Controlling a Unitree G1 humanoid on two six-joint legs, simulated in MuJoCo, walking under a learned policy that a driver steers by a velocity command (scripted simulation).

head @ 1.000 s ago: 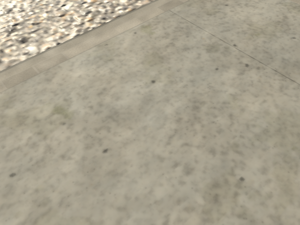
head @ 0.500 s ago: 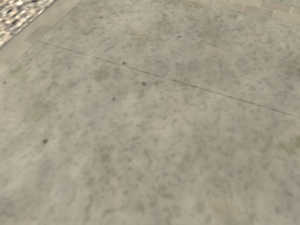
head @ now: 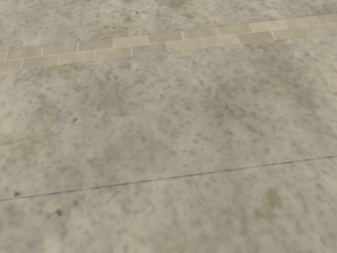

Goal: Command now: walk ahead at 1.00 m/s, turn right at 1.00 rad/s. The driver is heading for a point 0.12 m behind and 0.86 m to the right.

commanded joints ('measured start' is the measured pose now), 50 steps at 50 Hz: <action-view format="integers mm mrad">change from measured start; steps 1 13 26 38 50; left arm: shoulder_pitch -42 -89 78 428 80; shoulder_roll -10 125 45 -89 44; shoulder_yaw -4 43 14 -23 14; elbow -116 -162 -23 125 2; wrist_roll -14 -13 36 47 25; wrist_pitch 12 -8 -82 -18 66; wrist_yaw -8 -66 4 12 34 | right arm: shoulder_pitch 18 62 -176 141 -189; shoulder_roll -19 -278 -42 -163 -123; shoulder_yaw -2 -45 57 18 3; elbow -1 50 -112 -23 -3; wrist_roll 23 19 0 -47 -3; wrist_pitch -17 26 -14 -44 55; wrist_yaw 6 -21 1 41 -25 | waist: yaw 5 140 24 -5 62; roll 112 165 53 337 127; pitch -21 -54 63 -549 -237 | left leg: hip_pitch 184 315 -389 739 -38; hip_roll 296 260 168 482 320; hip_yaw -289 178 -117 -584 -128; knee -272 -26 507 168 -235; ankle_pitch -4 1336 113 1188 430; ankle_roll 145 68 -33 373 274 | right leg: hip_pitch -273 107 136 -23 56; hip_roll -151 90 -22 204 -64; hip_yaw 67 -255 217 146 -4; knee -30 -500 -1161 150 -358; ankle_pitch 6 256 327 -329 76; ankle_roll -9 -85 -215 132 135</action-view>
